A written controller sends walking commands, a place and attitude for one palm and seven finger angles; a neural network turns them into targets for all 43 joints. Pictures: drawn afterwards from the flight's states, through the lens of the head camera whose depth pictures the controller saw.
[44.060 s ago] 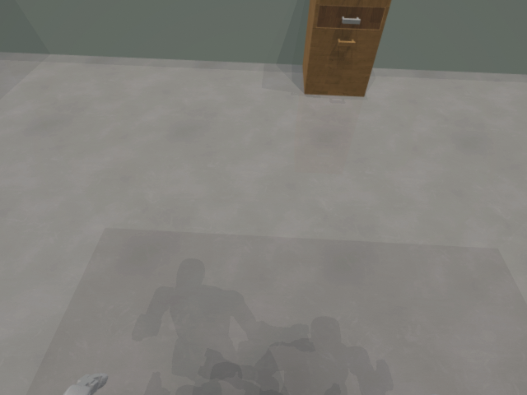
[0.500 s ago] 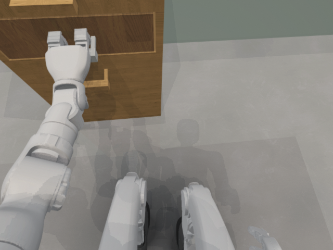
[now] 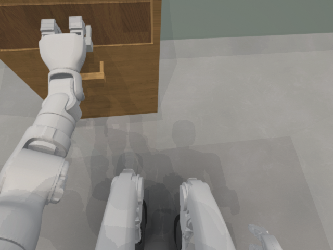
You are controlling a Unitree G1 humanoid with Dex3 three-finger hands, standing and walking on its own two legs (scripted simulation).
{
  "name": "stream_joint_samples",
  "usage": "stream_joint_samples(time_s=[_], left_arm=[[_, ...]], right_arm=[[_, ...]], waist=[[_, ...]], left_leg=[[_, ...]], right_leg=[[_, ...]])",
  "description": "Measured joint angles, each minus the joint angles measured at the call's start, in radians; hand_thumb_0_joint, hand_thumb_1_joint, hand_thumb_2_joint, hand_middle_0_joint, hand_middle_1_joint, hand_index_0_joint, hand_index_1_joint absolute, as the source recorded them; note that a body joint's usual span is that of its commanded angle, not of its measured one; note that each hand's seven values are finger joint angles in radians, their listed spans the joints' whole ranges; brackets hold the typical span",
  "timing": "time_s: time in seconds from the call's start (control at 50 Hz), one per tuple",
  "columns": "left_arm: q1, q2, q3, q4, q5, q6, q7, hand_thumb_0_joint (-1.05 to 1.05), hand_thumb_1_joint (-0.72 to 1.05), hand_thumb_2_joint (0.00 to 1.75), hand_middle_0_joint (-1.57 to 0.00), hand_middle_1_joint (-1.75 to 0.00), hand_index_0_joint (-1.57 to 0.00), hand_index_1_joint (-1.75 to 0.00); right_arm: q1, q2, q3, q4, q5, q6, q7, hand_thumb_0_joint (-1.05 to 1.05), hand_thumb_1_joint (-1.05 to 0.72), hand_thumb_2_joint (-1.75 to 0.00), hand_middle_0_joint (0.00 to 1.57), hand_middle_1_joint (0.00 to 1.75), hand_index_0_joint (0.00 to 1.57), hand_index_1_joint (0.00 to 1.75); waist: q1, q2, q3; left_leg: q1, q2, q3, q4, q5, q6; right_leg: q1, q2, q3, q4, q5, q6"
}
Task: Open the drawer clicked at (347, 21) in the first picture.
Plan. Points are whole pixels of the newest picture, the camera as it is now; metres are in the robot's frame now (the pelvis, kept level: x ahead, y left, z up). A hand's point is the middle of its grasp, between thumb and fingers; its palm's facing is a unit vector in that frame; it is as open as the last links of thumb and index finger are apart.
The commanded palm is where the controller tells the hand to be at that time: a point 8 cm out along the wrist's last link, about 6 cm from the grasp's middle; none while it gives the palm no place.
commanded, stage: lower the fingers behind the handle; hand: left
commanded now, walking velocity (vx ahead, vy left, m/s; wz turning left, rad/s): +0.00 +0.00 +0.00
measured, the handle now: (69, 38) +0.58 +0.26 +0.04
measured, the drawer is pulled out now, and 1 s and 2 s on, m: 0.00 0.00 0.00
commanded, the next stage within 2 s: lift the fingers back up to retry in 0.50 s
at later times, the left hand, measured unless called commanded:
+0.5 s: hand (73, 63) +0.53 +0.25 +0.02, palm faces +0.10 +0.05 -0.99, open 14.8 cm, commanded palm +0.49 +0.20 -0.08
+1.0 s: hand (73, 64) +0.53 +0.25 +0.02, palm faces +0.04 +0.03 -1.00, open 15.0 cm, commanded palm +0.49 +0.21 -0.02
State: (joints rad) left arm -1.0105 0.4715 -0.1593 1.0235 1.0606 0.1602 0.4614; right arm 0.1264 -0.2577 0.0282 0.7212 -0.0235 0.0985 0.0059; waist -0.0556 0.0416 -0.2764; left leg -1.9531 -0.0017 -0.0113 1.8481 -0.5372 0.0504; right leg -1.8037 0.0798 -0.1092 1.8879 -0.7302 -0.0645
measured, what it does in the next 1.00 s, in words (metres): stands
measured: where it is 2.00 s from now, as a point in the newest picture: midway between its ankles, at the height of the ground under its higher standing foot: (160, 244)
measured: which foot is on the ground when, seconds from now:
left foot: down 0.00-1.00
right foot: down 0.00-1.00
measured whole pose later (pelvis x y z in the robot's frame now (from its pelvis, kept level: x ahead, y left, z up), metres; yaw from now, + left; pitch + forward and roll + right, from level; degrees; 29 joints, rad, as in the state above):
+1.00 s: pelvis +0.00 +0.00 +0.01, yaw -1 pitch +37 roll -4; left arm -0.97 0.49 -0.14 0.98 1.03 0.15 0.40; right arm 0.15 -0.25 0.03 0.70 -0.01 0.10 -0.01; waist -0.05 0.05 -0.28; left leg -1.93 0.01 -0.01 1.83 -0.54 0.05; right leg -1.79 0.09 -0.10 1.86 -0.72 -0.06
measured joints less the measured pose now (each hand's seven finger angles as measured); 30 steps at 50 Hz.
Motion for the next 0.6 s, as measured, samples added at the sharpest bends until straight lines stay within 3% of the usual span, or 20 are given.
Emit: stream_joint_samples(time_s=[0.6], left_arm=[[-0.014,0.015,0.003,-0.010,-0.005,0.009,-0.022,0.00,-0.49,0.30,-0.16,-1.23,-0.08,-1.23]], right_arm=[[-0.003,-0.002,0.013,-0.004,0.004,0.001,-0.020,0.00,-0.91,-0.90,0.21,0.30,0.20,0.30]], waist=[[-0.008,0.000,0.004]], left_leg=[[-0.027,0.003,0.007,0.021,0.010,0.003]], right_leg=[[-0.031,-0.001,0.003,0.028,0.007,0.002]])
